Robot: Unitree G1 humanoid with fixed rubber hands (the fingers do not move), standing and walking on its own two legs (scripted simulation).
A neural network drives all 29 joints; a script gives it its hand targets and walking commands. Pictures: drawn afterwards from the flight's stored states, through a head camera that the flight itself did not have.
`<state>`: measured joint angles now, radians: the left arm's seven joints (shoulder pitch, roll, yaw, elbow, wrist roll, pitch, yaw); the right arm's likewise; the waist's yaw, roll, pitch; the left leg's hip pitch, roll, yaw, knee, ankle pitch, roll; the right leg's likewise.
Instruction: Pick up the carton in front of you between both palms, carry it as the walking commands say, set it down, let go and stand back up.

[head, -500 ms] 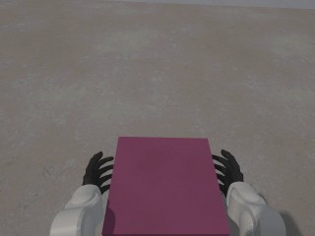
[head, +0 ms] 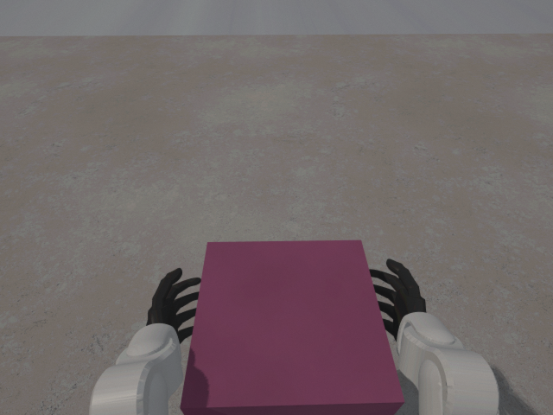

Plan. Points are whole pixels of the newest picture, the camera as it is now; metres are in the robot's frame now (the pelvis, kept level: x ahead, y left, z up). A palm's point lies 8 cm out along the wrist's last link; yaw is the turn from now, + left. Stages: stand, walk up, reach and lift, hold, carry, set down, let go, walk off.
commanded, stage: carry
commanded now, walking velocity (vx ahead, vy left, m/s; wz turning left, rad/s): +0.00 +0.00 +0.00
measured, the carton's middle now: (285, 353) +0.23 +0.00 +0.00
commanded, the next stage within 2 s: hold in 1.56 s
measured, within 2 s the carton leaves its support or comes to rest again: neither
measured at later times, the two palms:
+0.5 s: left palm (161, 353) +0.21 +0.16 +0.05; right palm (397, 341) +0.22 -0.14 +0.06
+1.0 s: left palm (164, 343) +0.23 +0.17 +0.03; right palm (385, 333) +0.24 -0.13 +0.04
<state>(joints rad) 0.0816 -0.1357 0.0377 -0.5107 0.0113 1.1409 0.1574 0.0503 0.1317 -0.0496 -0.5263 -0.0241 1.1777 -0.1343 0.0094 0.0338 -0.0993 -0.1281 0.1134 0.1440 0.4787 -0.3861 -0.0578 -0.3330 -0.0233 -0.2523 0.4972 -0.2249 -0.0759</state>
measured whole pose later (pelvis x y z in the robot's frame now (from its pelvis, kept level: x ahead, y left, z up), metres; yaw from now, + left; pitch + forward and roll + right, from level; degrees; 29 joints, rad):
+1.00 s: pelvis -0.06 +0.02 +0.00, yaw +0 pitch +2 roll +1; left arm -0.18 -0.14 0.14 0.10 0.19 0.70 0.06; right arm -0.20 0.14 -0.16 0.09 -0.20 0.71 -0.03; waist -0.01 -0.01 -0.04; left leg -0.22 0.06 0.15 0.53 -0.34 -0.01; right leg -0.40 -0.08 -0.23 0.49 -0.13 -0.06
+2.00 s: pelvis -0.07 +0.01 +0.00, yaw +7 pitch -7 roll +0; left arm -0.22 -0.14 0.20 0.27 0.23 0.67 0.03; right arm -0.26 0.15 -0.19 0.21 -0.27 0.70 -0.02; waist -0.01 0.05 0.04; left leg -0.06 -0.01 -0.06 0.47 -0.29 -0.01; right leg -0.20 0.00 -0.01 0.42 -0.10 -0.01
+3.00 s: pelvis -0.08 +0.02 -0.02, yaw +8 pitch +8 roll +1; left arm -0.56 -0.23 0.50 0.63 0.40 0.37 0.06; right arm -0.62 0.15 -0.56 0.59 -0.46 0.38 0.08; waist -0.07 0.05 0.06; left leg -0.47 -0.07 -0.10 0.69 -0.35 0.00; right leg -0.60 0.03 0.08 0.64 -0.17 0.01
